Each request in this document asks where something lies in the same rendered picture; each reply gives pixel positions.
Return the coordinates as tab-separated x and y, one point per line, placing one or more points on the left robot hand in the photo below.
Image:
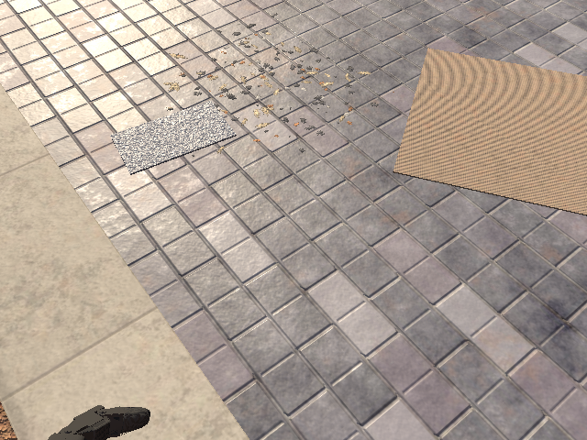
99	423

